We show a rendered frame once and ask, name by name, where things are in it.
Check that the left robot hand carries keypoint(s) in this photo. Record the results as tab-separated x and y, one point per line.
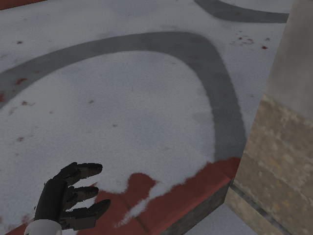
57	197

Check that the left robot forearm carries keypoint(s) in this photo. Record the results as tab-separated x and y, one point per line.
43	227

